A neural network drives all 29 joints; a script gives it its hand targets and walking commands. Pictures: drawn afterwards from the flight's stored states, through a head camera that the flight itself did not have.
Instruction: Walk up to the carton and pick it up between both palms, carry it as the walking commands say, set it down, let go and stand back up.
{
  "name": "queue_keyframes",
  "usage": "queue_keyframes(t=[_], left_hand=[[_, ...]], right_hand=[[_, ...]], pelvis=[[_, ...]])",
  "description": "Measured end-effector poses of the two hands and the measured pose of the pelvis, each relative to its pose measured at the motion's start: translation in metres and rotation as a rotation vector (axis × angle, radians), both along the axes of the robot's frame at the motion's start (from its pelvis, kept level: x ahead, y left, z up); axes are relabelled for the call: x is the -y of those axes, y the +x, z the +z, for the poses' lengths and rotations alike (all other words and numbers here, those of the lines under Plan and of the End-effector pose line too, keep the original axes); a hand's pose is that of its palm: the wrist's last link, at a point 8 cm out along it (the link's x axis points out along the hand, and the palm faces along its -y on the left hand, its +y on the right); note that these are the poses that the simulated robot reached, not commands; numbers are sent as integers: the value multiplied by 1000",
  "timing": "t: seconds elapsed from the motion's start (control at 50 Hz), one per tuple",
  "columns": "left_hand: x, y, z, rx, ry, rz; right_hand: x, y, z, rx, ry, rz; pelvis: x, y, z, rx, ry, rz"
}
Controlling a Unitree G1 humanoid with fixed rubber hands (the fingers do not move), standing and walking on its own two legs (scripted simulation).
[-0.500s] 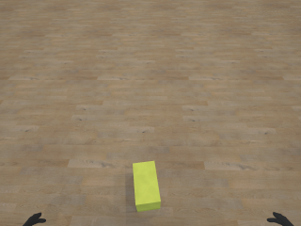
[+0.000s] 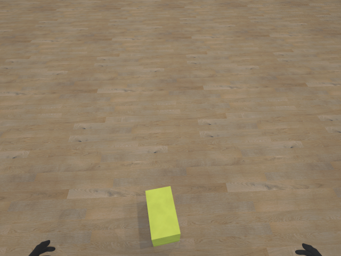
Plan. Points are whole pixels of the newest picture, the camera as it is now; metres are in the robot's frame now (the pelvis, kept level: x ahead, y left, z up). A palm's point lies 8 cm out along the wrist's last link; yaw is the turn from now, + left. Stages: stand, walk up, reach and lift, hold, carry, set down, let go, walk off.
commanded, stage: walk up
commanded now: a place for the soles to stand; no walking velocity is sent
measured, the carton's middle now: (162, 215) +0.42 +0.06 -0.68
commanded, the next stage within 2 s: none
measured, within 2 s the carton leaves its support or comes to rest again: neither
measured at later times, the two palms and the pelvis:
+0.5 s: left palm out of the picture +0.10 +0.33 -0.08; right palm out of the picture +0.08 -0.32 -0.08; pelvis -0.02 +0.00 +0.01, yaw +2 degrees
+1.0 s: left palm out of the picture +0.05 +0.31 -0.08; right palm out of the picture +0.08 -0.32 -0.08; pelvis -0.03 -0.01 +0.02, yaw +6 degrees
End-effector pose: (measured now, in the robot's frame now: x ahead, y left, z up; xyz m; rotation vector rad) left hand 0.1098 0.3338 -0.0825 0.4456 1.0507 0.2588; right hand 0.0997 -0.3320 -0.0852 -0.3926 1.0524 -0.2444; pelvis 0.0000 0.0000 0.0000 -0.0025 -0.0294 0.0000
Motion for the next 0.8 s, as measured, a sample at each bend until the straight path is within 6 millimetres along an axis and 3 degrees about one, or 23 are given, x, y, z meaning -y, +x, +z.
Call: queue_keyframes(t=[0.16,0.26,0.8], left_hand=[[3,26,-1,24,-38,-32],[4,28,-1,32,-51,-20],[12,-44,6,-20,-64,93]], right_hand=[[-4,-11,7,-11,-24,-32],[-9,-18,6,-22,-15,-33],[-10,-16,2,-39,28,33]], pelvis=[[-7,0,5,3,-11,-4],[-8,-4,6,11,-4,4],[6,-23,17,22,4,67]])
